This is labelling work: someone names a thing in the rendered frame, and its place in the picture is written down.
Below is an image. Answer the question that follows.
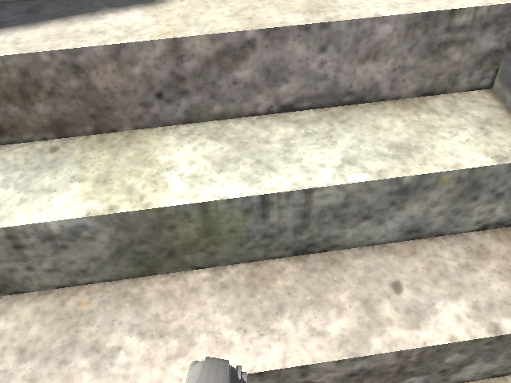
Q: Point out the left robot thigh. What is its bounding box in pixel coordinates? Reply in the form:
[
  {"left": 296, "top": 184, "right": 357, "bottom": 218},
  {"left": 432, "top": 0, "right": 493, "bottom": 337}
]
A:
[{"left": 187, "top": 357, "right": 247, "bottom": 383}]

